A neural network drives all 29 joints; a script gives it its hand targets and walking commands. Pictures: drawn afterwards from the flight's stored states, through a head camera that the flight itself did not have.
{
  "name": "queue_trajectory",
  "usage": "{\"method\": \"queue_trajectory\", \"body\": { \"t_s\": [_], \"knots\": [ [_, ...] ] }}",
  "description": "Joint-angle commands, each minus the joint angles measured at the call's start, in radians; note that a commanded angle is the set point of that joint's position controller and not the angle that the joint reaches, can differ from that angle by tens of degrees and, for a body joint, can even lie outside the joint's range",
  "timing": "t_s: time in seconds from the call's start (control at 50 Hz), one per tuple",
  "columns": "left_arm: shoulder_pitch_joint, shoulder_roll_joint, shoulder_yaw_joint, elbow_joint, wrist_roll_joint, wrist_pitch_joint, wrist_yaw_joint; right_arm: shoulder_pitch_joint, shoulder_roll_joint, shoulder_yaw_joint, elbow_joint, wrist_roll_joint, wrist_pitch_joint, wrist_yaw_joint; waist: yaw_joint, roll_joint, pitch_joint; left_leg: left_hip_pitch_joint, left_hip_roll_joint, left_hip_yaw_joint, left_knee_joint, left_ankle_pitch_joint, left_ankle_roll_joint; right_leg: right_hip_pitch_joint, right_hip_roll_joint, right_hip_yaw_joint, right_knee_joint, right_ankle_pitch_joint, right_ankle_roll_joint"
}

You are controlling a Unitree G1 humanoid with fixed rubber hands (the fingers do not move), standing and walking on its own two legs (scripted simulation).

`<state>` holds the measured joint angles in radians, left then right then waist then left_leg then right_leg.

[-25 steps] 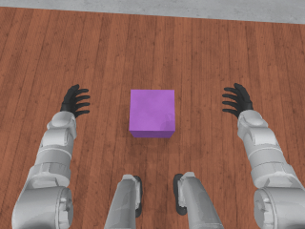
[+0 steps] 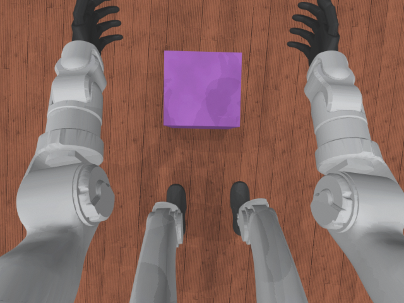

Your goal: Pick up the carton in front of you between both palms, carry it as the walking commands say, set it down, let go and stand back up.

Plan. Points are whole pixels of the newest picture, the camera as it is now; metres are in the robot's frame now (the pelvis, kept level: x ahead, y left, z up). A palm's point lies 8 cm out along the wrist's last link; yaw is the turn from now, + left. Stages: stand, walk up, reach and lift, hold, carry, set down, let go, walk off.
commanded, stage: reach and lift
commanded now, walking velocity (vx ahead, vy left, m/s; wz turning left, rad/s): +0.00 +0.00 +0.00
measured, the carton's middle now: (201, 96) +0.52 +0.01 -0.51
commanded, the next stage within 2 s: none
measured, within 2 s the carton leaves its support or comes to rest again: leaves its support in 1.60 s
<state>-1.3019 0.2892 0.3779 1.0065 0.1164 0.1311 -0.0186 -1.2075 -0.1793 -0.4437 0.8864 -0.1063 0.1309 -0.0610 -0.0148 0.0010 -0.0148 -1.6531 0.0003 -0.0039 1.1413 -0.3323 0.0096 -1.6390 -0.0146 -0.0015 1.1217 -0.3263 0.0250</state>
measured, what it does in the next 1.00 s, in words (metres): lowers itself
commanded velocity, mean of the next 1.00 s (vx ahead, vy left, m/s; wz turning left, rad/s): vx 0.00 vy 0.00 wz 0.00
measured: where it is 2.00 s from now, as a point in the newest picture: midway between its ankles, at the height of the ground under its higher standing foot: (209, 219)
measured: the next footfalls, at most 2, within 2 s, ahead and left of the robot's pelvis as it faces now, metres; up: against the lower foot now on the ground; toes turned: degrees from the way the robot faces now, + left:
none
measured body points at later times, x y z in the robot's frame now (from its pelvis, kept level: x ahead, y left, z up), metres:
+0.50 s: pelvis -0.04 -0.01 -0.21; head +0.32 +0.00 +0.04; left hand +0.53 +0.20 -0.37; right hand +0.52 -0.18 -0.37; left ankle +0.06 +0.11 -0.60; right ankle +0.07 -0.14 -0.60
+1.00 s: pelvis -0.04 -0.01 -0.27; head +0.34 +0.01 -0.04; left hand +0.53 +0.18 -0.45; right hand +0.52 -0.17 -0.45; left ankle +0.06 +0.11 -0.60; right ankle +0.07 -0.14 -0.60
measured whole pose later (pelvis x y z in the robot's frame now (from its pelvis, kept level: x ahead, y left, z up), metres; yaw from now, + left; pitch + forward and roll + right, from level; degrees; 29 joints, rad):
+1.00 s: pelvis -0.04 -0.01 -0.27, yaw -1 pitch +37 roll -2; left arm -1.55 0.41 0.03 1.20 -0.24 0.05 0.10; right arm -1.49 -0.32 -0.11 1.13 0.23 0.05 -0.15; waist 0.00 -0.01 0.39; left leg -2.27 -0.02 -0.03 2.23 -0.60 -0.02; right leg -2.26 0.03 0.02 2.21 -0.60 0.06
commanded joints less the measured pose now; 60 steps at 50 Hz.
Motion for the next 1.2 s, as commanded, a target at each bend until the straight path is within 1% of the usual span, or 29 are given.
{"method": "queue_trajectory", "body": {
  "t_s": [0.0, 0.06, 0.12, 0.18, 0.24, 0.28, 0.36, 0.44, 0.48, 0.52, 0.58, 0.64, 0.7, 0.72, 0.74, 0.76, 0.78, 0.8, 0.86, 0.9, 0.96, 1.0, 1.1, 1.18],
  "knots": [
    [-0.105, 0.054, 0.026, -0.075, 0.015, -0.049, 0.010, -0.101, -0.067, -0.009, -0.074, -0.014, -0.053, 0.001, -0.002, 0.035, -0.970, 0.522, -0.062, -0.020, 0.092, 0.581, -0.042, 0.303, 0.094, -0.028, 0.091, 0.431, 0.027],
    [-0.081, 0.058, 0.019, -0.085, -0.004, -0.068, 0.025, -0.089, -0.067, 0.013, -0.065, 0.008, -0.072, -0.008, 0.008, 0.028, -0.969, 0.419, -0.062, -0.019, 0.199, 0.557, -0.045, 0.171, 0.093, -0.026, 0.191, 0.399, 0.035],
    [-0.101, 0.090, -0.020, -0.106, -0.046, -0.082, 0.043, -0.114, -0.086, 0.060, -0.073, 0.055, -0.082, -0.025, 0.011, 0.022, -1.025, 0.312, -0.064, -0.004, 0.307, 0.511, -0.051, 0.154, 0.089, -0.022, 0.304, 0.408, 0.038],
    [-0.145, 0.148, -0.090, -0.134, -0.120, -0.085, 0.061, -0.146, -0.124, 0.119, -0.089, 0.116, -0.081, -0.049, 0.007, 0.019, -1.136, 0.257, -0.064, 0.008, 0.417, 0.483, -0.053, 0.184, 0.087, -0.027, 0.427, 0.430, 0.042],
    [-0.207, 0.196, -0.160, -0.147, -0.201, -0.075, 0.075, -0.197, -0.168, 0.177, -0.108, 0.183, -0.067, -0.071, 0.002, 0.029, -1.228, 0.251, -0.059, 0.022, 0.517, 0.437, -0.056, 0.192, 0.087, -0.039, 0.530, 0.406, 0.045],
    [-0.256, 0.217, -0.198, -0.142, -0.241, -0.063, 0.081, -0.244, -0.189, 0.210, -0.113, 0.225, -0.054, -0.082, 0.004, 0.040, -1.241, 0.244, -0.056, 0.031, 0.571, 0.379, -0.055, 0.171, 0.086, -0.048, 0.583, 0.352, 0.042],
    [-0.370, 0.258, -0.241, -0.112, -0.290, -0.035, 0.095, -0.366, -0.224, 0.256, -0.098, 0.280, -0.024, -0.100, 0.010, 0.046, -1.208, 0.197, -0.045, 0.048, 0.643, 0.212, -0.048, 0.147, 0.074, -0.060, 0.656, 0.198, 0.034],
    [-0.455, 0.278, -0.268, -0.009, -0.312, -0.019, 0.099, -0.459, -0.243, 0.268, -0.006, 0.293, -0.005, -0.103, 0.006, 0.031, -1.057, 0.085, -0.026, 0.047, 0.693, 0.033, -0.043, 0.097, 0.058, -0.063, 0.710, 0.038, 0.029],
    [-0.488, 0.279, -0.276, 0.051, -0.313, -0.022, 0.097, -0.493, -0.248, 0.267, 0.053, 0.290, -0.008, -0.097, 0.003, 0.029, -0.974, 0.036, -0.018, 0.038, 0.718, -0.021, -0.040, 0.057, 0.052, -0.061, 0.737, -0.013, 0.028],
    [-0.518, 0.284, -0.282, 0.100, -0.310, -0.030, 0.095, -0.524, -0.253, 0.265, 0.104, 0.287, -0.016, -0.091, 0.001, 0.029, -0.905, 0.003, -0.012, 0.029, 0.743, -0.047, -0.039, 0.021, 0.047, -0.057, 0.766, -0.040, 0.028],
    [-0.563, 0.297, -0.295, 0.149, -0.311, -0.047, 0.091, -0.566, -0.267, 0.263, 0.163, 0.289, -0.034, -0.082, -0.001, 0.033, -0.834, -0.019, -0.006, 0.017, 0.783, -0.046, -0.041, -0.018, 0.041, -0.054, 0.811, -0.046, 0.029],
    [-0.605, 0.305, -0.319, 0.169, -0.323, -0.064, 0.088, -0.603, -0.282, 0.269, 0.192, 0.301, -0.054, -0.075, -0.004, 0.041, -0.814, -0.008, -0.004, 0.008, 0.825, -0.013, -0.045, -0.033, 0.039, -0.053, 0.857, -0.021, 0.028],
    [-0.645, 0.311, -0.349, 0.146, -0.346, -0.079, 0.091, -0.637, -0.301, 0.287, 0.179, 0.321, -0.072, -0.074, -0.008, 0.054, -0.879, 0.058, -0.004, 0.004, 0.869, 0.064, -0.048, -0.017, 0.039, -0.058, 0.901, 0.041, 0.025],
    [-0.656, 0.314, -0.355, 0.130, -0.354, -0.082, 0.094, -0.647, -0.306, 0.296, 0.168, 0.329, -0.077, -0.076, -0.004, 0.055, -0.907, 0.068, -0.006, 0.006, 0.880, 0.084, -0.048, 0.003, 0.038, -0.058, 0.914, 0.062, 0.022],
    [-0.659, 0.310, -0.355, 0.113, -0.362, -0.086, 0.097, -0.652, -0.309, 0.308, 0.160, 0.333, -0.081, -0.079, 0.006, 0.043, -0.918, 0.053, -0.010, 0.008, 0.886, 0.100, -0.046, 0.030, 0.039, -0.056, 0.926, 0.084, 0.020],
    [-0.652, 0.303, -0.358, 0.101, -0.370, -0.089, 0.100, -0.651, -0.305, 0.320, 0.149, 0.335, -0.086, -0.082, 0.001, 0.024, -0.940, 0.059, -0.012, 0.007, 0.894, 0.129, -0.045, 0.048, 0.043, -0.061, 0.940, 0.118, 0.020],
    [-0.640, 0.297, -0.364, 0.089, -0.376, -0.091, 0.102, -0.642, -0.299, 0.321, 0.137, 0.335, -0.089, -0.083, -0.009, 0.023, -0.946, 0.082, -0.015, 0.002, 0.903, 0.154, -0.042, 0.026, 0.047, -0.069, 0.948, 0.136, 0.021],
    [-0.623, 0.287, -0.363, 0.084, -0.375, -0.093, 0.105, -0.627, -0.295, 0.322, 0.135, 0.336, -0.092, -0.084, -0.010, 0.030, -0.955, 0.110, -0.018, 0.002, 0.915, 0.189, -0.044, 0.012, 0.051, -0.071, 0.954, 0.154, 0.022],
    [-0.553, 0.264, -0.351, 0.075, -0.369, -0.098, 0.117, -0.582, -0.279, 0.333, 0.119, 0.344, -0.100, -0.083, 0.005, 0.033, -0.996, 0.151, -0.027, 0.011, 0.933, 0.259, -0.048, 0.010, 0.063, -0.074, 0.969, 0.199, 0.027],
    [-0.520, 0.259, -0.343, 0.082, -0.363, -0.098, 0.122, -0.551, -0.270, 0.332, 0.125, 0.343, -0.101, -0.087, 0.009, 0.027, -0.988, 0.137, -0.030, 0.017, 0.930, 0.249, -0.049, 0.008, 0.066, -0.075, 0.963, 0.197, 0.031],
    [-0.485, 0.239, -0.331, 0.111, -0.349, -0.096, 0.119, -0.503, -0.249, 0.317, 0.162, 0.326, -0.097, -0.088, 0.006, 0.026, -0.883, 0.048, -0.032, 0.019, 0.911, 0.175, -0.051, -0.030, 0.067, -0.064, 0.941, 0.145, 0.032],
    [-0.490, 0.230, -0.326, 0.113, -0.342, -0.098, 0.113, -0.501, -0.240, 0.309, 0.174, 0.316, -0.097, -0.085, 0.003, 0.031, -0.833, 0.000, -0.030, 0.021, 0.904, 0.137, -0.052, -0.047, 0.065, -0.055, 0.931, 0.122, 0.031],
    [-0.527, 0.217, -0.337, 0.115, -0.343, -0.098, 0.103, -0.541, -0.228, 0.312, 0.182, 0.316, -0.097, -0.083, -0.001, 0.032, -0.795, -0.046, -0.026, 0.022, 0.892, 0.081, -0.051, -0.037, 0.062, -0.045, 0.917, 0.089, 0.027],
    [-0.579, 0.152, -0.382, 0.114, -0.360, -0.093, 0.097, -0.606, -0.162, 0.349, 0.171, 0.331, -0.096, -0.080, 0.003, 0.026, -0.796, -0.040, -0.033, 0.024, 0.880, 0.049, -0.047, -0.002, 0.070, -0.044, 0.909, 0.065, 0.023]
  ]
}}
